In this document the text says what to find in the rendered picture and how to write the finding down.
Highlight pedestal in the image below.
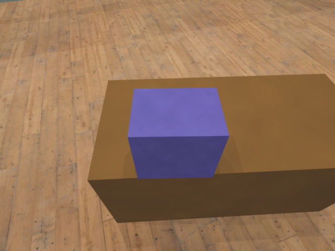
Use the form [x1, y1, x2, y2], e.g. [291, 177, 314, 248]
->
[87, 74, 335, 223]

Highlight carton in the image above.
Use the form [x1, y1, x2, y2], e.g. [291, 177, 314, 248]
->
[128, 88, 229, 179]

